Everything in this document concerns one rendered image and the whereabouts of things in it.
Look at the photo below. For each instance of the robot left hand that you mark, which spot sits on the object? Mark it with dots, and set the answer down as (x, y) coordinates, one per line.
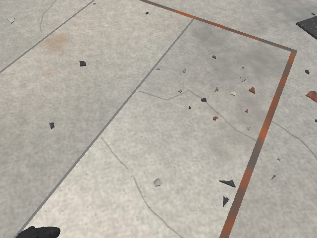
(41, 232)

